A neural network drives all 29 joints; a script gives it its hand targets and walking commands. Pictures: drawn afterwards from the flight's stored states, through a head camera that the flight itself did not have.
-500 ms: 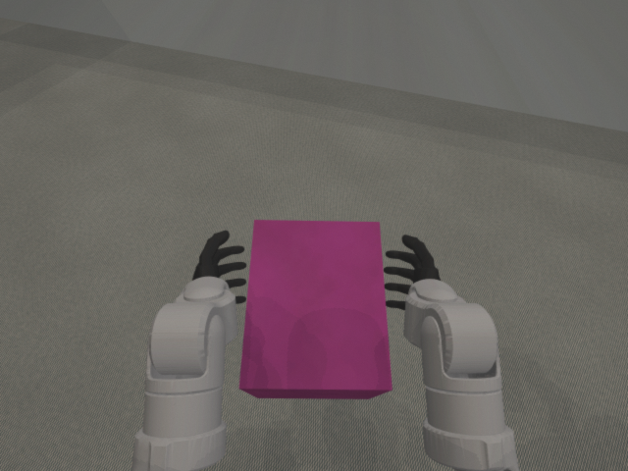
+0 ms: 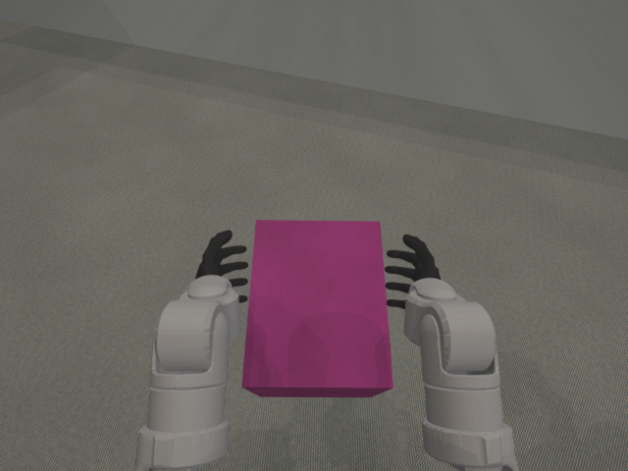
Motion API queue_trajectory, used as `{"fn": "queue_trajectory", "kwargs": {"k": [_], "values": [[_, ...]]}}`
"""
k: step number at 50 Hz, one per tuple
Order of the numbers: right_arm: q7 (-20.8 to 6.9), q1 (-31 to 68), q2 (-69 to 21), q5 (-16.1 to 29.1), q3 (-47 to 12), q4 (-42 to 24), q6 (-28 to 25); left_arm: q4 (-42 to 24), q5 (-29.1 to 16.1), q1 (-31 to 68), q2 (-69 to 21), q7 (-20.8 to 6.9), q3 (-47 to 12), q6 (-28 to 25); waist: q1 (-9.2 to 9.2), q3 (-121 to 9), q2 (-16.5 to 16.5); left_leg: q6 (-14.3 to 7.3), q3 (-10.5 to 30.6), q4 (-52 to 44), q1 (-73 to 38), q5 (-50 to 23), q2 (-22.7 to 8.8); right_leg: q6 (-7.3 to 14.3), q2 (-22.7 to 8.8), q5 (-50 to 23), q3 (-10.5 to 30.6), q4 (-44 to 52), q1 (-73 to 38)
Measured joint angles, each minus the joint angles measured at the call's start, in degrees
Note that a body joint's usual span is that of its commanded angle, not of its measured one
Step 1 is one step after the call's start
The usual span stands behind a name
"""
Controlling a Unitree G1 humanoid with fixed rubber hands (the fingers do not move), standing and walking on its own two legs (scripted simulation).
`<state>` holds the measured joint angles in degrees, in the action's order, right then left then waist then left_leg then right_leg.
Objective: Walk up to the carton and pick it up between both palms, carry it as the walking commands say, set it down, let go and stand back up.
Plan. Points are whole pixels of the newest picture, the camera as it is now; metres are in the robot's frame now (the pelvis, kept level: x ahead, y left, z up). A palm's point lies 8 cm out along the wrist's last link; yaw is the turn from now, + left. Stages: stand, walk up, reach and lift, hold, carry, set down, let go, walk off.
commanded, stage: carry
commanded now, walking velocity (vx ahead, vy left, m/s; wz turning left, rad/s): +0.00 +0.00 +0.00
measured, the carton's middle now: (316, 314) +0.33 +0.00 +0.00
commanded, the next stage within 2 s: hold in 1.44 s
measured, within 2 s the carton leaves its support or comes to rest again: neither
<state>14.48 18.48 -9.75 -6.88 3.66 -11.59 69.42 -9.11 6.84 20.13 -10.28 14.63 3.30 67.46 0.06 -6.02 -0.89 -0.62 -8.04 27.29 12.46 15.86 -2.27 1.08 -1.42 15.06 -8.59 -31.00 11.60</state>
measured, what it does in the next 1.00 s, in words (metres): shifts its weight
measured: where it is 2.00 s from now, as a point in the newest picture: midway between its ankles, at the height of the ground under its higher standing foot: outside the picture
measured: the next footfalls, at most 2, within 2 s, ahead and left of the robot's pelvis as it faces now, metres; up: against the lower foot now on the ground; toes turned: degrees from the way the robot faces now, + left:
none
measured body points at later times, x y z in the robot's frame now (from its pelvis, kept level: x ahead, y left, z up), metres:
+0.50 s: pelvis -0.06 -0.01 -0.01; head -0.08 -0.01 +0.44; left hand +0.26 +0.11 +0.07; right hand +0.25 -0.14 +0.07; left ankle -0.06 +0.09 -0.75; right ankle -0.10 -0.10 -0.75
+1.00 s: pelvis -0.11 -0.02 -0.01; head -0.13 -0.03 +0.44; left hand +0.21 +0.10 +0.07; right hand +0.21 -0.16 +0.07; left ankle -0.06 +0.09 -0.75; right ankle -0.10 -0.10 -0.75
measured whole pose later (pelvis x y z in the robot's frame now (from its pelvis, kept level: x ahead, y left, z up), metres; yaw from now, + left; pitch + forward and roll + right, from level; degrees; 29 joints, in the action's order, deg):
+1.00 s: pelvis -0.11 -0.02 -0.01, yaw +0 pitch +2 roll +0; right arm 12.5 20.8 -10.5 -8.6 7.6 1.9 58.6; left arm 2.9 7.4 20.9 -10.5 12.7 6.9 57.7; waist -0.4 -5.5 -0.5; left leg -0.3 -7.0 28.8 19.4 10.9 -3.4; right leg 3.3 -0.4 14.8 -8.6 -29.4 16.4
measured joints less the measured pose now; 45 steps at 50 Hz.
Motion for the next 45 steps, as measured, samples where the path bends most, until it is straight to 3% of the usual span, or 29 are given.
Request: {"fn": "queue_trajectory", "kwargs": {"k": [20,45], "values": [[-1.4,1.7,-0.5,-0.8,2.2,7.3,-6.2,5.2,0.0,0.1,0.0,-1.7,2.4,-5.3,-0.18,0.4,1.4,-0.7,-0.1,3.9,4.0,2.0,0.6,-0.1,-0.6,6.0,1.5,0.0,1.8],[-1.8,2.5,-0.8,-2.0,3.9,13.7,-10.2,12.1,0.7,0.8,-0.3,-1.9,3.5,-9.3,-0.36,0.1,0.5,0.1,0.8,1.5,6.3,-4.4,-0.8,1.9,0.8,0.3,0.2,1.5,4.3]]}}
